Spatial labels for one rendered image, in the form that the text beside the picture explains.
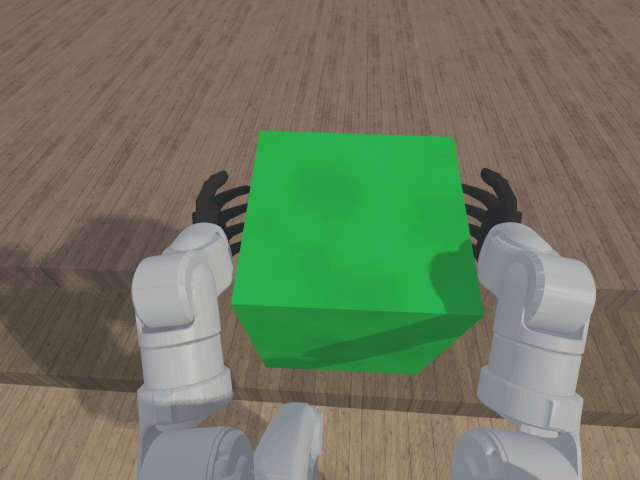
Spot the robot left hand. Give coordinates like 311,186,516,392
192,171,251,257

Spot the robot right hand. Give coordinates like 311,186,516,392
461,168,522,262

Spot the robot left forearm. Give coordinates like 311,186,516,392
131,223,236,480

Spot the robot right forearm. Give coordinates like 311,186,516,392
477,222,596,480

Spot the robot right upper arm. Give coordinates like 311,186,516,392
452,427,579,480

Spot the left robot thigh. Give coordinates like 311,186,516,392
253,402,323,480

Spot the robot left upper arm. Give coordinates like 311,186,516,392
139,426,255,480

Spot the carton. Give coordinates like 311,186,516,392
231,131,484,375

